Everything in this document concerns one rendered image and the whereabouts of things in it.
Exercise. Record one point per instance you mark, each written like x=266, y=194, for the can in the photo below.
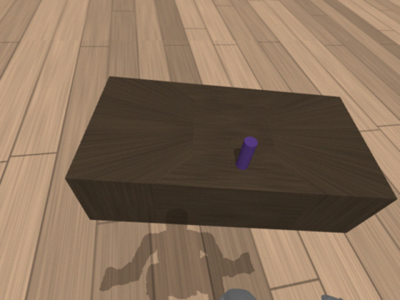
x=248, y=148

